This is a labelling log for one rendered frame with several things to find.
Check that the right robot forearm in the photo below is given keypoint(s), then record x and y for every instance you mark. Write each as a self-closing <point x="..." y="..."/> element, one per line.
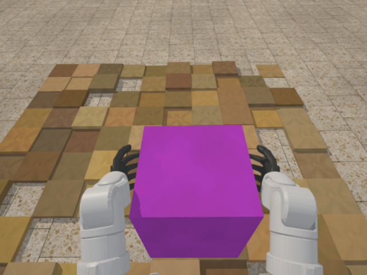
<point x="293" y="226"/>

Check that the left robot hand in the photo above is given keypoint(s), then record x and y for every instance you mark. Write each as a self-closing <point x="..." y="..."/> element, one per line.
<point x="119" y="163"/>

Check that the left robot forearm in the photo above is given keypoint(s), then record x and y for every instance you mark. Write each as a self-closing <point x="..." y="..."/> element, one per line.
<point x="102" y="225"/>

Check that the carton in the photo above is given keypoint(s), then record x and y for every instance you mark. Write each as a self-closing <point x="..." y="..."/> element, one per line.
<point x="195" y="194"/>

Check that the right robot hand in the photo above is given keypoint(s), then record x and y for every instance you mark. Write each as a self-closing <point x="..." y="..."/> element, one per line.
<point x="269" y="164"/>

